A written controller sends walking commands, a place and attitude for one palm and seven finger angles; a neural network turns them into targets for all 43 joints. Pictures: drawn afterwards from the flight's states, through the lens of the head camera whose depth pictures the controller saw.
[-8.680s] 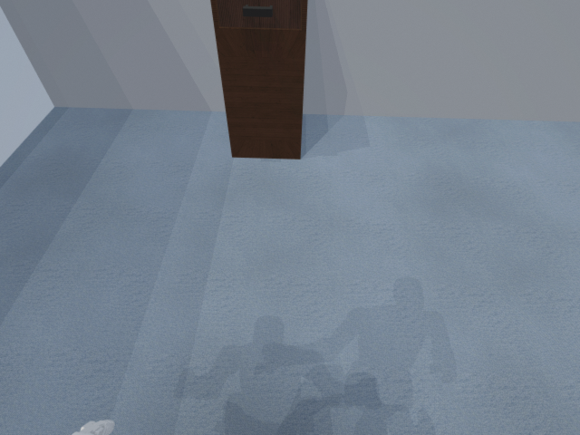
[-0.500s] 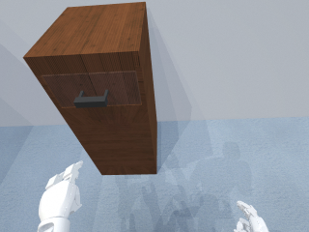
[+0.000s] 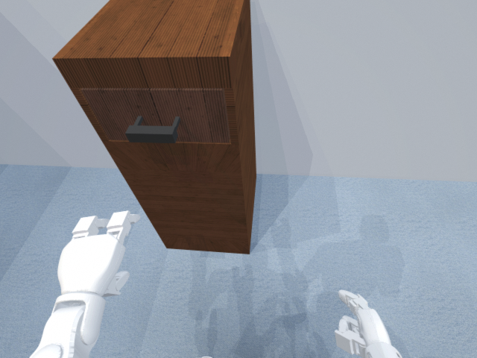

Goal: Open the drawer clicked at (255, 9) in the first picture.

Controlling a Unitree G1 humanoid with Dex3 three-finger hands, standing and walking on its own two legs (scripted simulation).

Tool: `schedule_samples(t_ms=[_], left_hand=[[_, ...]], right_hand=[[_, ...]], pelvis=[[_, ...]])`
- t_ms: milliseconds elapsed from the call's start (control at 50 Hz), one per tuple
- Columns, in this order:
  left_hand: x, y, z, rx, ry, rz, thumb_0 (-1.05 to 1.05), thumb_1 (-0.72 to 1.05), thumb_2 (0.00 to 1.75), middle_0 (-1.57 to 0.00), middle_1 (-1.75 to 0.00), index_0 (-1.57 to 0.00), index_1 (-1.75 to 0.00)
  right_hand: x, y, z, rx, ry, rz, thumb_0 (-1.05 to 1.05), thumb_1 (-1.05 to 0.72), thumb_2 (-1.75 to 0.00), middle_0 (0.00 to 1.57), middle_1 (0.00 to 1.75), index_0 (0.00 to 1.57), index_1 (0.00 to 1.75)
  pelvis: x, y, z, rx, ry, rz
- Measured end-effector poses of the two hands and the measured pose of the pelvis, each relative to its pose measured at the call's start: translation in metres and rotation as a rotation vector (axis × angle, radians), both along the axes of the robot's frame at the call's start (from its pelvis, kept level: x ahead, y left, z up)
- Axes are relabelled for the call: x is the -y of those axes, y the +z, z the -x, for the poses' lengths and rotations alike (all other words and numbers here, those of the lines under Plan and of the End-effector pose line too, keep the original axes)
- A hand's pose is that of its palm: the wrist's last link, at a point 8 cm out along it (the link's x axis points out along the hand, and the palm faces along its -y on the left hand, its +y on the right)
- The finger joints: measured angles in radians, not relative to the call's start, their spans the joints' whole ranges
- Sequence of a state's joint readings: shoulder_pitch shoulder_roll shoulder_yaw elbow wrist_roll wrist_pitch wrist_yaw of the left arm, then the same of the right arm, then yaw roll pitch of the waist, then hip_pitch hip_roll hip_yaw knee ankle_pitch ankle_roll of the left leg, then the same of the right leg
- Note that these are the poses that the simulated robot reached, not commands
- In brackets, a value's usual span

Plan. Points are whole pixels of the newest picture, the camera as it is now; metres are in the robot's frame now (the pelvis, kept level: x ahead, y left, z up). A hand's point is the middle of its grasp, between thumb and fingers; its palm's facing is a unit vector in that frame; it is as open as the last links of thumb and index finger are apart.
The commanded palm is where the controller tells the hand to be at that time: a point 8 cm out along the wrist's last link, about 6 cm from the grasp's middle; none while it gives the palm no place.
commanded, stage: raise the hand with hooked fingers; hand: left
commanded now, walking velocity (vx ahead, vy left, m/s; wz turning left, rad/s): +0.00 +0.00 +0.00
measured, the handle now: (155, 127) +0.59 +0.28 +0.03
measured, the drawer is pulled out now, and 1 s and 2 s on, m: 0.00 0.00 0.00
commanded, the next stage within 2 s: move the hooked fingers above the handle in 1.16 s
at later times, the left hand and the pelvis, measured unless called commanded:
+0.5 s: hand (87, 216) +0.29 +0.27 +0.10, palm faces +0.10 -0.09 -0.99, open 13.3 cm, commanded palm +0.26 +0.27 +0.16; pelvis +0.01 +0.04 +0.02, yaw +0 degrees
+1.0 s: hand (76, 192) +0.31 +0.28 +0.14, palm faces +0.02 -0.08 -1.00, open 13.9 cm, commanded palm +0.28 +0.28 +0.20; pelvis +0.00 +0.04 +0.03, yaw +0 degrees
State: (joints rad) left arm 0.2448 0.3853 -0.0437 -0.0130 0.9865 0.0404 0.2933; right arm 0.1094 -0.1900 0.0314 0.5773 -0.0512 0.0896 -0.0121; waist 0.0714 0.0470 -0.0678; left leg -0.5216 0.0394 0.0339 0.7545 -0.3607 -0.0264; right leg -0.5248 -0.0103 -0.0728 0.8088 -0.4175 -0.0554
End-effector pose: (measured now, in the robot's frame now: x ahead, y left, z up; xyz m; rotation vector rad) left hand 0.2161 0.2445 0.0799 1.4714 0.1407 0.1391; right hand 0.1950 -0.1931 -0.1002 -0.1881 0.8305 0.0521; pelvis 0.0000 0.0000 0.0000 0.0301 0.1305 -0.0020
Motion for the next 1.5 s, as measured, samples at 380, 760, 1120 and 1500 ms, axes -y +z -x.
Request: schedule_samples(t_ms=[380,760,1120,1500], left_hand=[[-0.027,0.05,-0.034,0.103,-0.058,-0.009,0.0,-0.21,0.42,-0.3,-1.01,-0.3,-1.01],[-0.047,0.115,-0.07,0.08,-0.105,-0.038,0.0,-0.48,0.3,-0.32,-1.19,-0.32,-1.19],[-0.035,0.114,-0.065,0.079,-0.176,-0.027,0.0,-0.49,0.3,-0.32,-1.2,-0.32,-1.2],[-0.026,0.105,-0.085,0.026,-0.157,-0.04,0.0,-0.49,0.3,-0.32,-1.2,-0.32,-1.2]], right_hand=[[0.009,0.018,0.001,-0.013,-0.088,0.065,0.01,-0.91,-0.9,0.2,0.3,0.2,0.3],[-0.041,0.037,-0.018,0.004,0.007,-0.003,0.01,-0.91,-0.9,0.2,0.3,0.2,0.3],[-0.005,0.022,0.02,-0.103,-0.054,0.038,0.01,-0.91,-0.9,0.2,0.3,0.2,0.3],[-0.005,0.031,0.005,-0.031,-0.051,0.025,0.01,-0.91,-0.9,0.2,0.3,0.2,0.3]], pelvis=[[-0.033,0.016,-0.009,0.05,-0.006,0.016],[-0.044,0.032,-0.009,0.117,0.014,0.027],[-0.039,0.034,-0.002,0.105,0.007,0.024],[-0.026,0.033,0.004,0.107,0.018,0.02]])
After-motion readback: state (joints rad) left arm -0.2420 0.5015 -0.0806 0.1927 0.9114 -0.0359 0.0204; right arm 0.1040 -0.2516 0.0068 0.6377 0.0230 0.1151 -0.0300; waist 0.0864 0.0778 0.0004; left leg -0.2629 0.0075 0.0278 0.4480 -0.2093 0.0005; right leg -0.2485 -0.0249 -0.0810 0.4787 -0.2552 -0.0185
